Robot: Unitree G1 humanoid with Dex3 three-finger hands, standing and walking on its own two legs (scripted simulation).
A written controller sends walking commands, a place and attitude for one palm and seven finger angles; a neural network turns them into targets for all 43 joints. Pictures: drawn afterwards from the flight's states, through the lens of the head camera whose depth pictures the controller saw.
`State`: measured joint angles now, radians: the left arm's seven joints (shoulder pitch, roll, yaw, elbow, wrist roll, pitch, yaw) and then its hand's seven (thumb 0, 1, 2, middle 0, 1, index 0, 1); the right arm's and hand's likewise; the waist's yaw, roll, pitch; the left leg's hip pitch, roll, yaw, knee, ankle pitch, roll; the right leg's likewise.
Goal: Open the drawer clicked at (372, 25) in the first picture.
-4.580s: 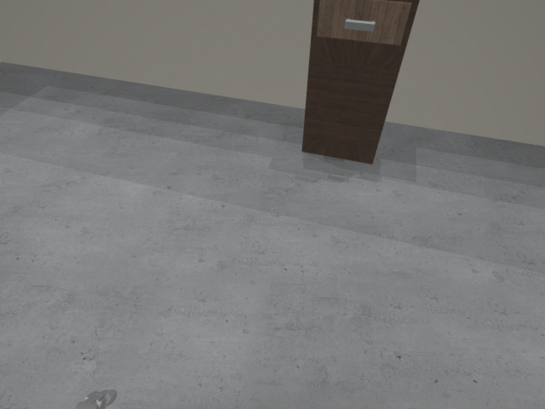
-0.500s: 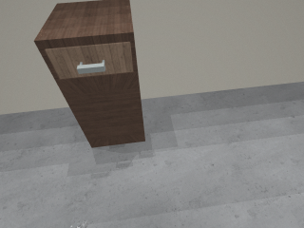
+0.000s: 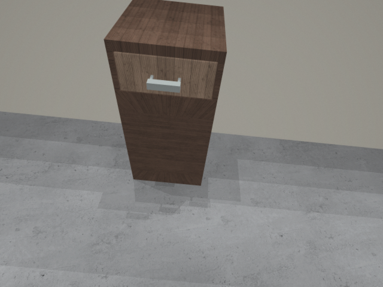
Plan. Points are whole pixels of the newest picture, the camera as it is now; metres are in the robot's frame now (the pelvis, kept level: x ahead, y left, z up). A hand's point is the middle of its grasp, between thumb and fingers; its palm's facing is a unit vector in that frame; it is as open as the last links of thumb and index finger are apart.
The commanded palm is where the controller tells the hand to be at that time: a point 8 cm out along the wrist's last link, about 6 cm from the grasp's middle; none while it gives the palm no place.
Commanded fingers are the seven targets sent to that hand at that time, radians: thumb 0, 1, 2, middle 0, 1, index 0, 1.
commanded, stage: take the last steps up to it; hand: left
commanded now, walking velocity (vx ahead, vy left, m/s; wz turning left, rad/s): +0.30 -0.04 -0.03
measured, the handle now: (164, 82) +0.79 +0.17 -0.02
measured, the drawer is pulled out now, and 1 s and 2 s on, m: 0.00 0.00 0.00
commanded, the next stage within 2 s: come to a stop and stand still in 0.60 s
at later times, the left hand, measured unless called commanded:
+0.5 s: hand (145, 256) +0.22 +0.13 -0.16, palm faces +0.04 -0.97 -0.22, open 7.2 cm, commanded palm none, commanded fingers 0.00 0.90 0.90 -0.20 -0.30 -0.20 -0.30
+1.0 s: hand (140, 244) +0.25 +0.15 -0.18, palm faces +0.02 -0.98 -0.17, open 7.4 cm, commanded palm none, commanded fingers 0.00 0.90 0.90 -0.20 -0.30 -0.20 -0.30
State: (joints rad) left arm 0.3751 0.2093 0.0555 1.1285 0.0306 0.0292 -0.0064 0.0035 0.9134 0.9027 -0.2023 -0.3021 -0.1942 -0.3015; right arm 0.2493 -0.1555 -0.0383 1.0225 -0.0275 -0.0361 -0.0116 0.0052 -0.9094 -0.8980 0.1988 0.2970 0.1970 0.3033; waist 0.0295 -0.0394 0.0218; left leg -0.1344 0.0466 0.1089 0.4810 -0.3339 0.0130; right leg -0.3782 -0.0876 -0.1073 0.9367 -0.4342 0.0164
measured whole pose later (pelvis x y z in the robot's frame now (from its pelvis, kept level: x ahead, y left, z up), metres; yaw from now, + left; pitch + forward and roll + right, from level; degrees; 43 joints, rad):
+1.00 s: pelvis +0.25 -0.02 +0.00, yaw -2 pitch -1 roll -1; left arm 0.25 0.17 0.04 1.08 0.02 0.04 0.03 0.00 0.91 0.90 -0.20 -0.30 -0.20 -0.30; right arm 0.12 -0.15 -0.04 1.05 -0.01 0.00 -0.05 -0.01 -0.94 -0.90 0.20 0.30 0.20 0.30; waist 0.02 -0.02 0.10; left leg -0.24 0.06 0.17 0.45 -0.19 0.03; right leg -0.37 -0.05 -0.04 0.87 -0.47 0.03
